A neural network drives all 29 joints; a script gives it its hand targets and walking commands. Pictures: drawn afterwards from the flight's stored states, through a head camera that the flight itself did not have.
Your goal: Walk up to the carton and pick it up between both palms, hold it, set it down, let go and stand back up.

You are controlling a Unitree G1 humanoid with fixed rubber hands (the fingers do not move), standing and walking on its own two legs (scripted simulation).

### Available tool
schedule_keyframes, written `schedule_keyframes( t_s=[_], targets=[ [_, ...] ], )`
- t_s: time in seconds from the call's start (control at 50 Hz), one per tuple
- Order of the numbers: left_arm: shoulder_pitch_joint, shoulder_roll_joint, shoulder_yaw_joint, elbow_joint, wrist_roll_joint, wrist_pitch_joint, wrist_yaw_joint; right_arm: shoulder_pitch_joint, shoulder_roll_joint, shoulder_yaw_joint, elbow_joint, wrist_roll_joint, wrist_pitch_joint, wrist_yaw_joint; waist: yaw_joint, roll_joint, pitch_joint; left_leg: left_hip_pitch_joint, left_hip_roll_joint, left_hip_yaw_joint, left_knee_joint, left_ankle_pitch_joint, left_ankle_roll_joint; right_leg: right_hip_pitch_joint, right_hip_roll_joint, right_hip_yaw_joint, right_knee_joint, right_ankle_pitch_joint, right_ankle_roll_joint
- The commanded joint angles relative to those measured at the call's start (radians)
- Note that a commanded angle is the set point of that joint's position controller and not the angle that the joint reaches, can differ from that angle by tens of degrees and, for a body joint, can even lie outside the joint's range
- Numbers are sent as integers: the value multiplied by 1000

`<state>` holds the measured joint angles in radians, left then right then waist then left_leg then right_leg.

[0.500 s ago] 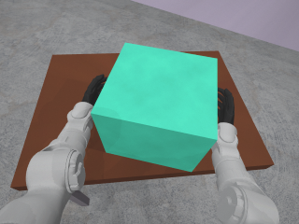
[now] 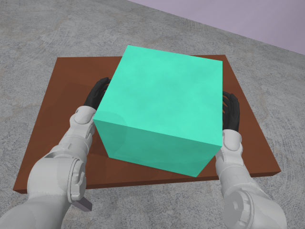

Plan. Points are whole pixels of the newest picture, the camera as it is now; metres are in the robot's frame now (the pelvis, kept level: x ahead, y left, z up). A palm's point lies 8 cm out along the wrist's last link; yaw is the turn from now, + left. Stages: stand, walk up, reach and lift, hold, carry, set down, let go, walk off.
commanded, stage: reach and lift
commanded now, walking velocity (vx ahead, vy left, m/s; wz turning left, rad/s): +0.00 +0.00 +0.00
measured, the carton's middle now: (162, 112) +0.44 -0.03 +0.01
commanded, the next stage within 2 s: none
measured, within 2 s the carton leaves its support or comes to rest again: leaves its support in 0.70 s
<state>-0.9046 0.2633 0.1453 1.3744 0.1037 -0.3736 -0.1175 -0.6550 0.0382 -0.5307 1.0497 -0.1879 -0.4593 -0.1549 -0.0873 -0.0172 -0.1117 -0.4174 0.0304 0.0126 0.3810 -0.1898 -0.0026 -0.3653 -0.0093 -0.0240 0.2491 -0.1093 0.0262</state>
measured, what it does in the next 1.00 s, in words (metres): stands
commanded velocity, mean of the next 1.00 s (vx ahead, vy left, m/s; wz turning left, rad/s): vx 0.00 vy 0.00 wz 0.00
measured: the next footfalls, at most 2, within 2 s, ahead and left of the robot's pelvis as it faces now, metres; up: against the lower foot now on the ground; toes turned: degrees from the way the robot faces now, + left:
none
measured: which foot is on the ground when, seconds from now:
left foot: down 0.00-1.00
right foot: down 0.00-1.00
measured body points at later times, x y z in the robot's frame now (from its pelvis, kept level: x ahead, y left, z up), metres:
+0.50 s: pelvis -0.02 -0.01 +0.00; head +0.05 +0.00 +0.44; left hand +0.44 +0.17 +0.06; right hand +0.39 -0.21 +0.05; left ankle -0.02 +0.11 -0.75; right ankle -0.01 -0.14 -0.75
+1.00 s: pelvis +0.00 +0.01 +0.00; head +0.00 +0.01 +0.45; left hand +0.44 +0.16 +0.11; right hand +0.38 -0.22 +0.10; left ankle -0.02 +0.11 -0.75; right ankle -0.01 -0.14 -0.75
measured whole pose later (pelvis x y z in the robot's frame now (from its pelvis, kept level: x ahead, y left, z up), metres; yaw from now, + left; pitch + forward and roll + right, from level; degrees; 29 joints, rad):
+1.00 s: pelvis +0.00 +0.01 +0.00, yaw +0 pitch +12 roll -2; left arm -0.80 0.26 -0.10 1.12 -0.18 -0.17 -0.01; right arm -0.62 -0.13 -0.15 0.88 0.16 -0.19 -0.19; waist -0.07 0.06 -0.21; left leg -0.42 0.02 0.01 0.44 -0.22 0.02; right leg -0.37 -0.02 -0.01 0.30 -0.13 0.05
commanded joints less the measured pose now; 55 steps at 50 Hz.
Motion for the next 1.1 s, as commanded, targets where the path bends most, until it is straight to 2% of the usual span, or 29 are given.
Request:
schedule_keyframes(
  t_s=[0.0, 0.02, 0.04, 0.06, 0.08, 0.1, 0.16, 0.18, 0.22, 0.26, 0.28, 0.3, 0.38, 0.48, 0.5, 0.54, 0.6, 0.62, 0.66, 0.68, 0.7, 0.76, 0.78, 0.84, 0.88, 0.9, 0.96, 1.04, 1.08],
  targets=[
    [-705, -561, -144, -245, 29, -158, -43, -629, 490, 369, 0, -113, -106, 134, -3, 141, -622, 364, -19, 63, 53, 610, -114, 235, 40, -70, 56, 423, -36],
    [-700, -559, -146, -242, 25, -169, -40, -623, 489, 385, -4, -110, -116, 132, 13, 136, -629, 369, -20, 63, 54, 609, -112, 238, 41, -69, 54, 411, -39],
    [-720, -560, -161, -240, 24, -174, -40, -624, 482, 367, 25, -115, -124, 125, -11, 148, -619, 371, -21, 61, 50, 581, -115, 216, 39, -67, 46, 398, -38],
    [-714, -545, -137, -232, 26, -183, -39, -638, 481, 383, 22, -109, -129, 129, 20, 122, -593, 356, -22, 66, 41, 555, -104, 229, 38, -64, 45, 369, -37],
    [-749, -562, -173, -254, 25, -186, -37, -632, 471, 348, 64, -115, -137, 118, -34, 148, -608, 370, -19, 57, 39, 540, -119, 192, 39, -74, 39, 374, -36],
    [-740, -543, -138, -236, 31, -193, -37, -653, 474, 365, 53, -112, -142, 120, 13, 122, -596, 346, -25, 68, 32, 502, -102, 190, 32, -65, 32, 322, -33],
    [-773, -543, -160, -254, 24, -207, -30, -646, 492, 365, 95, -104, -155, 113, -3, 144, -630, 312, -31, 71, 18, 434, -93, 178, 26, -56, 40, 318, -29],
    [-762, -550, -168, -249, 23, -209, -23, -661, 488, 389, 79, -94, -160, 118, 24, 154, -648, 328, -29, 71, 29, 460, -99, 172, 29, -57, 45, 319, -33],
    [-804, -559, -199, -264, -6, -208, -23, -680, 495, 379, 100, -90, -150, 109, -15, 131, -653, 330, -29, 67, 27, 420, -92, 150, 33, -58, 36, 288, -28],
    [-795, -555, -209, -246, -29, -209, -26, -687, 501, 420, 92, -74, -141, 111, 8, 118, -668, 309, -34, 66, 28, 413, -81, 159, 29, -48, 41, 296, -25],
    [-820, -568, -233, -256, -44, -209, -26, -692, 507, 413, 103, -66, -136, 107, -22, 124, -687, 315, -32, 57, 31, 416, -85, 144, 32, -50, 44, 308, -22],
    [-796, -553, -212, -236, -43, -208, -29, -681, 514, 440, 96, -51, -128, 108, 9, 116, -670, 300, -38, 66, 33, 405, -73, 162, 23, -36, 42, 296, -23],
    [-806, -585, -250, -272, -72, -206, -16, -709, 536, 509, 47, -3, -113, 117, 23, 130, -762, 280, -40, 52, 42, 420, -67, 172, 28, -29, 68, 322, -22],
    [-862, -622, -326, -329, -137, -172, -19, -736, 556, 542, 12, 27, -60, 102, -34, 110, -779, 297, -45, 35, 69, 413, -63, 156, 37, -22, 77, 350, -12],
    [-837, -628, -333, -355, -150, -168, -14, -736, 564, 582, -23, 58, -55, 107, -3, 119, -809, 300, -46, 32, 79, 453, -62, 153, 40, -19, 84, 362, -16],
    [-840, -654, -378, -368, -173, -149, -10, -762, 570, 608, -59, 84, -38, 106, -33, 123, -863, 307, -44, 16, 103, 479, -61, 137, 50, -21, 95, 395, -19],
    [-847, -659, -384, -428, -192, -132, -6, -786, 569, 670, -133, 126, -10, 112, -13, 115, -864, 318, -43, 3, 119, 528, -60, 164, 53, -17, 110, 422, -16],
    [-863, -656, -385, -436, -193, -126, -5, -784, 577, 675, -144, 134, 4, 109, -29, 109, -850, 314, -46, 0, 122, 531, -58, 175, 51, -13, 114, 443, -10],
    [-828, -674, -382, -457, -197, -111, -2, -794, 587, 724, -218, 162, 25, 112, 1, 92, -872, 317, -48, -6, 120, 555, -46, 217, 50, -7, 120, 477, -8],
    [-827, -692, -413, -480, -213, -102, 1, -789, 594, 729, -230, 167, 36, 109, -27, 88, -898, 321, -49, -16, 125, 560, -44, 216, 56, -4, 125, 501, -6],
    [-808, -688, -393, -502, -202, -92, 5, -769, 603, 763, -248, 187, 52, 112, 7, 91, -864, 319, -48, -16, 129, 585, -41, 232, 56, 0, 132, 506, -11],
    [-826, -714, -437, -546, -226, -57, 7, -807, 597, 769, -327, 191, 86, 110, -28, 87, -868, 339, -45, -31, 130, 582, -45, 228, 59, -1, 132, 510, -9],
    [-775, -718, -425, -563, -228, -44, 10, -802, 602, 822, -387, 221, 100, 115, 14, 74, -859, 352, -46, -31, 137, 622, -37, 246, 62, 5, 131, 514, -13],
    [-776, -742, -460, -673, -237, -3, 23, -786, 602, 855, -441, 245, 152, 119, 5, 83, -863, 369, -41, -44, 138, 687, -48, 262, 68, 8, 140, 534, -13],
    [-769, -717, -445, -684, -241, 36, 17, -787, 598, 877, -488, 264, 196, 117, 14, 52, -812, 363, -46, -42, 126, 647, -30, 293, 59, 18, 133, 520, -6],
    [-794, -719, -467, -704, -259, 53, 14, -795, 596, 875, -486, 273, 218, 110, -7, 42, -789, 370, -47, -49, 115, 622, -30, 299, 57, 21, 128, 508, -5],
    [-800, -718, -453, -758, -253, 120, 12, -800, 568, 870, -499, 310, 283, 108, 2, 29, -687, 416, -45, -47, 84, 597, -32, 302, 57, 23, 97, 416, -11],
    [-858, -745, -458, -860, -257, 203, 3, -822, 572, 840, -508, 340, 343, 98, -16, 56, -648, 458, -54, -38, 59, 573, -46, 319, 55, 22, 70, 378, -16],
    [-863, -725, -426, -838, -240, 256, -7, -835, 551, 801, -477, 341, 377, 96, -29, 52, -561, 460, -54, -33, 32, 516, -43, 321, 49, 21, 51, 327, -14]
  ],
)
